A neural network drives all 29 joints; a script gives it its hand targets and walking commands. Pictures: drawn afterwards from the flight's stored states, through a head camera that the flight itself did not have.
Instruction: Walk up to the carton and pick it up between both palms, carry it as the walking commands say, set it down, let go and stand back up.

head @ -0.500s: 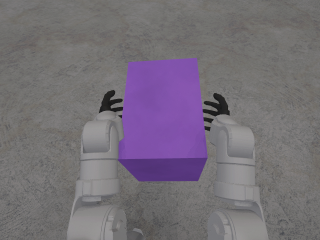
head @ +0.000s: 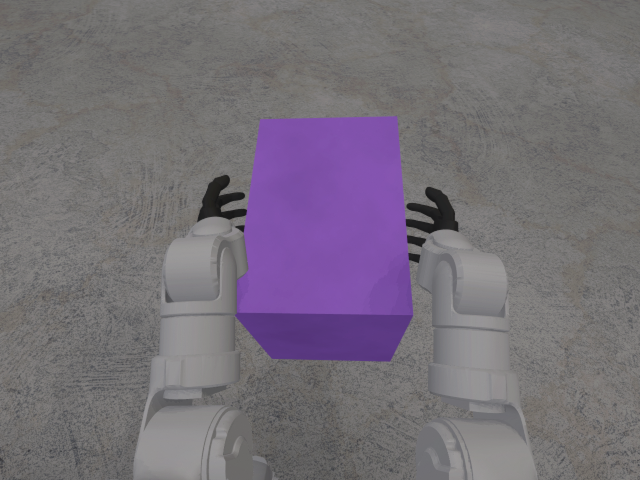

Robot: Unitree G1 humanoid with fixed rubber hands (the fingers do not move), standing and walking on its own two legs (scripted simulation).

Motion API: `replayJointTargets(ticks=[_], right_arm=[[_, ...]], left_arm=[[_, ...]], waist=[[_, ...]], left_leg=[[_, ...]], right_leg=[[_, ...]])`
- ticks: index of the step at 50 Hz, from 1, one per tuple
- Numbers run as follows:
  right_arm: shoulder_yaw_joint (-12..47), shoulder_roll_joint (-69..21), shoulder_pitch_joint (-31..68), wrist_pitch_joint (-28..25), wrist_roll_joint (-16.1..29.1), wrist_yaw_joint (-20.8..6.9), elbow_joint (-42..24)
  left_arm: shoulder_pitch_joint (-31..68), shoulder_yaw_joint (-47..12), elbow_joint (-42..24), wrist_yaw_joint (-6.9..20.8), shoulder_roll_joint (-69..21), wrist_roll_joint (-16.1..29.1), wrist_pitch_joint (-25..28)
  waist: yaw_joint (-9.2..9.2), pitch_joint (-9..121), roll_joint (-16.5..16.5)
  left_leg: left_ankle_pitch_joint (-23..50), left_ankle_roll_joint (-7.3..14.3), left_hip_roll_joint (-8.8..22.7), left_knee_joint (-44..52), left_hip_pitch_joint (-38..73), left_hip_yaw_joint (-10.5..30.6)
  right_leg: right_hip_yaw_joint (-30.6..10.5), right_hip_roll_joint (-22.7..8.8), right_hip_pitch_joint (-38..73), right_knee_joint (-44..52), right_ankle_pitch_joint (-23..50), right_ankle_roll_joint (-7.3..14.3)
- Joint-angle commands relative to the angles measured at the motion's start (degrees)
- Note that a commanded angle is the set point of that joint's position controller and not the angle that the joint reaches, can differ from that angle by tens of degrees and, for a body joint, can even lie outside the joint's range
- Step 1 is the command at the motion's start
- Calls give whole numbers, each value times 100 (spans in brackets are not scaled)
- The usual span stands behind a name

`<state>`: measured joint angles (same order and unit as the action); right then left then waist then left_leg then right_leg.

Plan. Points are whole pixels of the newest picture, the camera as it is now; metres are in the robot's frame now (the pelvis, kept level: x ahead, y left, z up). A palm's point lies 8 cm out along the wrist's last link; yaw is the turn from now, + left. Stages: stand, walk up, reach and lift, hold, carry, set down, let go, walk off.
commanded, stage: carry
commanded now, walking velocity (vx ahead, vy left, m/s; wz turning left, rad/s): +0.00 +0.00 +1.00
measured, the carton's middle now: (329, 248) +0.41 -0.01 +0.03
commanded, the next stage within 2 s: none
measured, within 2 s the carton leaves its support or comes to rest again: neither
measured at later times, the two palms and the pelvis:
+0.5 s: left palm out of the picture +0.37 +0.40 +0.13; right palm (200, 161) +0.48 +0.16 +0.12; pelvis +0.10 +0.13 +0.00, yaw +27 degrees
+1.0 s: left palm out of the picture +0.31 +0.68 +0.12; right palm out of the picture +0.51 +0.51 +0.11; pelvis +0.19 +0.31 +0.00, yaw +53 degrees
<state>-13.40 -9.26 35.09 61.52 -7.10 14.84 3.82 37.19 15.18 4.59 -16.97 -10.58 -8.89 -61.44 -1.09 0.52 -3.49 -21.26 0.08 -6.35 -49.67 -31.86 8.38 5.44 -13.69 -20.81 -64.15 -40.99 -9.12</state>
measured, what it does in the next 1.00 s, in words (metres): steps to the left, turning left: right foot, then left foot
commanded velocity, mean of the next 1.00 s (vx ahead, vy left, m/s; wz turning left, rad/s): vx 0.00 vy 0.00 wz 0.88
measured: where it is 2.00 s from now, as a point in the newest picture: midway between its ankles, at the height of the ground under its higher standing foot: (88, 473)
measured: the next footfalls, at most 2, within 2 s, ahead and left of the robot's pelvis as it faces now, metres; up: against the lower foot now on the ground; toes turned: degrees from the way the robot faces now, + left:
right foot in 0.14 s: +0.07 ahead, -0.10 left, +0.00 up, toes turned +3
left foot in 0.46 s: +0.10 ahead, +0.29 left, +0.00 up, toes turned +18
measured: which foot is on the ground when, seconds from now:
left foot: down 0.00-0.16, up 0.18-0.44, down 0.46-0.64, up 0.66-0.88, down 0.90-1.00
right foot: up 0.00-0.12, down 0.14-0.44, up 0.46-0.60, down 0.62-0.90, up 0.92-1.00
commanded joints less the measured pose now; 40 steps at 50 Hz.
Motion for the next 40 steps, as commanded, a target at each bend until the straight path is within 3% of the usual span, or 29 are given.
replayJointTargets(ticks=[1, 3, 5, 6, 7, 8, 9, 10, 11, 12, 15, 17, 19, 20, 21, 22, 23, 24, 25, 27, 30, 31, 32, 33, 34, 35, 37, 39, 40], right_arm=[[3155, -4986, 4138, -333, 2122, -690, -1018], [3145, -4923, 4377, -421, 2117, -704, -1203], [3367, -5107, 4368, -416, 2185, -708, -1249], [3421, -4901, 4858, -435, 2184, -678, -1317], [3470, -4867, 5141, -448, 2166, -648, -1369], [3532, -4995, 4812, -422, 2145, -645, -1422], [3700, -5029, 4624, -377, 2244, -660, -1511], [3756, -4937, 4455, -354, 2262, -660, -1406], [3711, -4860, 4728, -344, 2192, -626, -1162], [3577, -4741, 5136, -358, 2110, -599, -1053], [3553, -4802, 4698, -239, 1955, -593, -614], [3331, -4672, 4344, -197, 1892, -575, -404], [3222, -4632, 4380, -155, 1839, -561, -230], [3181, -4575, 4347, -148, 1832, -558, -141], [3186, -4650, 4348, -148, 1825, -573, -125], [3081, -4456, 4642, -161, 1733, -513, 65], [3124, -4413, 4983, -221, 1850, -544, -106], [3097, -4400, 4483, -183, 1810, -572, -289], [3187, -4583, 4436, -212, 1955, -618, -487], [3110, -4569, 4377, -334, 2045, -607, -992], [3235, -4823, 4262, -401, 2159, -679, -1441], [3400, -4801, 5057, -480, 2265, -656, -1585], [3448, -4931, 5262, -498, 2281, -612, -1685], [3656, -5106, 5128, -424, 2424, -662, -1908], [3780, -5112, 5217, -408, 2582, -667, -2186], [3828, -5121, 4993, -381, 2545, -655, -2173], [3776, -4889, 5464, -317, 2295, -565, -1633], [3677, -4853, 4686, -196, 2088, -550, -1096], [3565, -4794, 4502, -194, 2029, -566, -843]], left_arm=[[3947, -3517, -873, 833, -5239, 2022, 345], [4326, -3524, -1112, 786, -5173, 2052, 446], [4238, -3457, -1295, 746, -5171, 2081, 495], [4074, -3250, -844, 755, -5078, 1925, 500], [4033, -3149, -716, 777, -5015, 1902, 540], [3693, -3154, -688, 819, -5098, 1915, 518], [3081, -3101, -498, 826, -5091, 1778, 496], [2992, -2978, -340, 826, -4934, 1670, 479], [3233, -2877, -176, 834, -4770, 1603, 471], [3810, -2806, -160, 855, -4619, 1634, 484], [3349, -2756, 73, 819, -4482, 1500, 351], [3507, -2897, -100, 772, -4404, 1508, 297], [3909, -2969, -134, 705, -4365, 1483, 276], [3931, -2932, -28, 712, -4314, 1485, 240], [4015, -2903, -79, 721, -4200, 1471, 229], [4094, -2848, 323, 740, -4299, 1424, 203], [4169, -2851, 415, 769, -4347, 1401, 245], [3591, -2901, 583, 784, -4542, 1456, 219], [3553, -3001, 370, 803, -4725, 1551, 229], [3491, -3245, -4, 803, -5028, 1776, 269], [3823, -3473, -933, 792, -5146, 2012, 373], [4081, -3339, -975, 768, -5047, 1997, 483], [4013, -3254, -733, 767, -5141, 1966, 485], [3479, -3211, -789, 787, -5156, 1882, 449], [3266, -3176, -796, 797, -5262, 1874, 466], [3254, -3141, -851, 789, -5176, 1856, 428], [3574, -2850, -346, 814, -4729, 1754, 359], [2954, -2734, -88, 779, -4523, 1631, 250], [3213, -2808, -228, 763, -4422, 1644, 264]], waist=[[-103, 3785, 2236], [-112, 4244, 2346], [-68, 4221, 1529], [99, 4066, 1021], [208, 3862, -320], [134, 3667, -1668], [133, 3649, -2212], [87, 3300, -2082], [100, 3008, -1575], [56, 2641, -1458], [127, 2141, -1258], [66, 2420, -678], [-37, 2568, -1083], [-205, 2825, -1009], [-349, 2984, -417], [-178, 2957, 963], [-32, 3026, 1841], [-69, 2853, 1557], [-82, 2883, 1624], [-90, 3371, 2061], [-33, 4174, 2193], [208, 4290, 1490], [227, 4217, 32], [180, 3944, -1458], [177, 3630, -2164], [150, 3267, -1844], [224, 2466, -1590], [219, 2083, -1746], [162, 2214, -1246]], left_leg=[[9068, 958, 1180, 597, 4522, 2608], [8524, 954, 1056, 500, 4314, 2671], [7448, 757, 839, 529, 3232, 2303], [5837, 414, 641, 143, 1826, 1770], [2331, 39, 199, -728, -223, 855], [-1482, -225, -119, -1648, -1634, -105], [-1821, -210, 271, -2304, -1645, -307], [-1602, -103, 574, -2404, -1414, -85], [-1171, -86, 469, -2409, -1525, -333], [-878, -132, 529, -2012, -1589, -503], [-502, -190, 188, -1064, -1051, -1104], [-169, -108, 147, -99, -121, -1272], [-211, -82, -9, 442, 522, -1455], [-134, 119, -45, 1057, 1376, -1036], [2116, 242, 148, 1631, 2245, -188], [5886, 676, 866, 1425, 3091, 1487], [8685, 973, 1499, 1208, 3655, 2834], [9548, 1228, 1380, 1017, 3797, 2864], [8821, 1146, 1360, 903, 3702, 2743], [8929, 980, 1168, 571, 4354, 2631], [7904, 699, 882, 102, 3256, 2136], [6216, 379, 607, -532, 1613, 1435], [1311, -50, 32, -1356, -582, 486], [-1919, -260, -73, -2050, -2133, -381], [-1964, -310, 413, -2300, -2220, -524], [-1691, -131, 610, -2047, -1947, -346], [-1024, -134, 323, -1480, -2277, -968], [-479, -86, 206, -635, -1404, -1197], [-218, -59, 62, -244, -755, -1396]], right_leg=[[-533, 1030, -1867, 848, -230, -146], [-596, 1138, -1221, 1725, 579, -84], [-456, 960, 39, 2672, 1353, 118], [-625, 467, 1350, 3606, 2469, 402], [-1155, -537, 3152, 3639, 5770, 813], [-1714, -1662, 4162, 3036, 8043, 1497], [-1619, -2027, 4168, 2498, 9921, 1889], [-1316, -2025, 3614, 2464, 9505, 1732], [-918, -1724, 3478, 2629, 8945, 1519], [-443, -1368, 3317, 2738, 8084, 1232], [305, -945, 2779, 2634, 7462, 898], [751, -870, 2385, 2313, 6890, 712], [1004, -863, 2150, 1728, 6682, 576], [899, -842, 1646, 944, 6750, 435], [866, -461, 880, -27, 5507, 89], [624, 263, -524, -681, 1883, -219], [369, 921, -1504, -1135, -537, -355], [-49, 948, -1628, -500, -827, -377], [-174, 931, -1675, 219, -810, -313], [-384, 1059, -1853, 1278, -382, -227], [-429, 735, 30, 2720, 1303, 36], [-687, 187, 1826, 3769, 3290, 388], [-1315, -887, 3980, 3461, 7067, 895], [-1834, -1889, 5171, 2464, 10351, 1478], [-1668, -2079, 4938, 2231, 10930, 1744], [-1220, -1977, 4444, 2299, 10061, 1552], [-248, -1265, 4284, 2545, 8607, 998], [356, -942, 3431, 2508, 7929, 714], [644, -826, 2987, 2118, 7908, 585]])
